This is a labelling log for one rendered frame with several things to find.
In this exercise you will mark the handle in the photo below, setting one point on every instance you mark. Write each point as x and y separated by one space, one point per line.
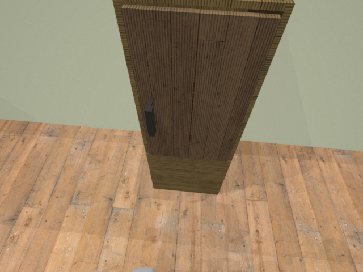
150 121

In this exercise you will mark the cupboard door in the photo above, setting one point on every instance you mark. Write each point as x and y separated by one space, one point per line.
201 67

